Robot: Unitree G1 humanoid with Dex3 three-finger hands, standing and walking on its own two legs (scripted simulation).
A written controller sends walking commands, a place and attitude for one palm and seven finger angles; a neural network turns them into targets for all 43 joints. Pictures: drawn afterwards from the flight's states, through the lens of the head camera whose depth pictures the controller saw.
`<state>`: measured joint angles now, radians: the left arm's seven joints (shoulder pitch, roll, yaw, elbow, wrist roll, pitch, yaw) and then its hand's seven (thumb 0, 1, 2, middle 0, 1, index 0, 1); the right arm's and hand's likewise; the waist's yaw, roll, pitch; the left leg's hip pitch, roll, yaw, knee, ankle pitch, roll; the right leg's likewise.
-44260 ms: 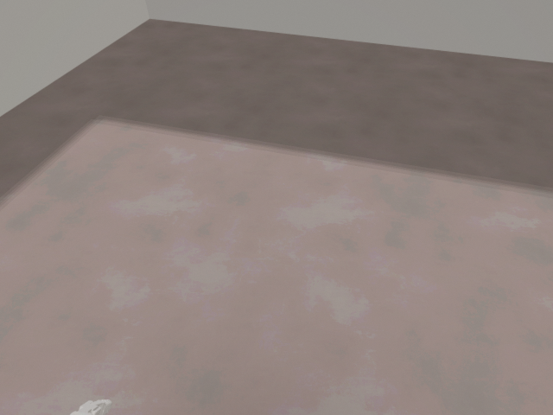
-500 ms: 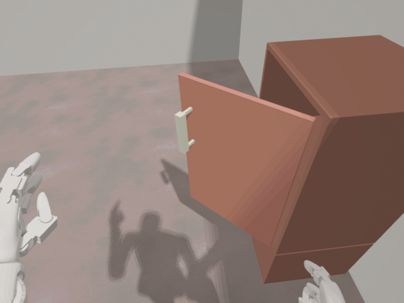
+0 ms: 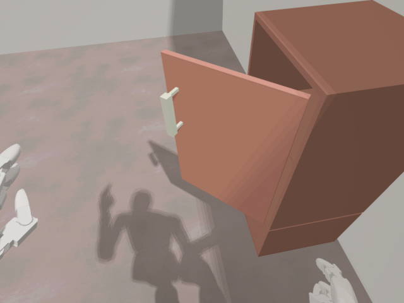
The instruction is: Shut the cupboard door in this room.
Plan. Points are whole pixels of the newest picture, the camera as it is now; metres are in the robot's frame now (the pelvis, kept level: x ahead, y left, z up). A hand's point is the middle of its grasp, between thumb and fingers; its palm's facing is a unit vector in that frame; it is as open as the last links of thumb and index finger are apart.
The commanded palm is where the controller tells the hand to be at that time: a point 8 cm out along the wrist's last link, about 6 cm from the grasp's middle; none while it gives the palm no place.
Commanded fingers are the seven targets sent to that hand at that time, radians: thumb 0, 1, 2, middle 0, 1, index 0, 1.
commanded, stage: step back with the hand held close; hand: left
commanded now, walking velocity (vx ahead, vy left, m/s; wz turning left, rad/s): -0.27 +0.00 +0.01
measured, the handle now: (173, 112) +0.63 +0.13 -0.01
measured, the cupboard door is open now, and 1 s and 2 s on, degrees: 46 46 46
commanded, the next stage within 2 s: stop stepping back and stand still in 1.20 s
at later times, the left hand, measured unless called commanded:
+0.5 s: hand out of the picture +0.14 +0.28 +0.16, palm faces +0.47 -0.75 -0.46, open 7.4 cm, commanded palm +0.08 +0.31 +0.18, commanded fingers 0.00 0.90 0.90 -0.20 -0.30 -0.20 -0.30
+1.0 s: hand out of the picture +0.09 +0.30 +0.18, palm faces +0.50 -0.71 -0.49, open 7.4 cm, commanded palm +0.03 +0.32 +0.18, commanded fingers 0.00 0.90 0.90 -0.20 -0.30 -0.20 -0.30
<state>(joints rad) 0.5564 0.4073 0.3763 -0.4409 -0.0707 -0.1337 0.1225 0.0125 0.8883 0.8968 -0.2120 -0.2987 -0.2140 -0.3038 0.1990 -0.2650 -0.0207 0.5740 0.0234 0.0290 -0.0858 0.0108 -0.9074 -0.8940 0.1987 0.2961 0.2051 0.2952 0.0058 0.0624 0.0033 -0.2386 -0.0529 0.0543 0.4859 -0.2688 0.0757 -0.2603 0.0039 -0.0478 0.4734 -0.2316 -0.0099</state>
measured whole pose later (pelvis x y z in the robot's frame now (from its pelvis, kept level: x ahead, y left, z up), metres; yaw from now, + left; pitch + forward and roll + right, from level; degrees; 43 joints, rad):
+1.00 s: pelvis -0.10 +0.01 -0.01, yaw +3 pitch +4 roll -6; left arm 0.56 0.48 0.52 -0.56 -0.02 -0.26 0.16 0.01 0.88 0.90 -0.22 -0.30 -0.22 -0.30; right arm 0.26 -0.20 -0.02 0.64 -0.02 -0.07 -0.08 0.01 -0.91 -0.89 0.20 0.30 0.21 0.30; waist -0.01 0.03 -0.07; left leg -0.51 0.01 0.00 0.57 -0.15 0.10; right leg -0.32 0.12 0.01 0.94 -0.40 0.01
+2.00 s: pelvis -0.30 +0.01 +0.00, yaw -1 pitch -1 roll +0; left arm 0.52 0.37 0.40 -0.37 -0.04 -0.16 0.18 0.01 0.89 0.90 -0.21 -0.30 -0.21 -0.30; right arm 0.26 -0.20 0.02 0.65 0.00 -0.04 -0.05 0.01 -0.90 -0.89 0.20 0.30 0.21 0.30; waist 0.03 0.02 -0.09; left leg -0.43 0.03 0.05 0.95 -0.45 0.00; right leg -0.22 0.00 -0.06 0.51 -0.28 -0.05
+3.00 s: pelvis -0.29 +0.05 -0.01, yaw +1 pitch +0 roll +0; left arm 0.26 0.25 0.00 0.55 0.02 0.05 0.00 0.01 0.91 0.90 -0.20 -0.30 -0.20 -0.30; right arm 0.13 -0.31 0.01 0.80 -0.02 -0.02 0.01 0.01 -0.91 -0.89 0.20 0.30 0.21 0.30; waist -0.02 0.06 0.00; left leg -0.33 0.01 0.12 0.57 -0.24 0.05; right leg -0.29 -0.04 -0.04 0.59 -0.31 0.01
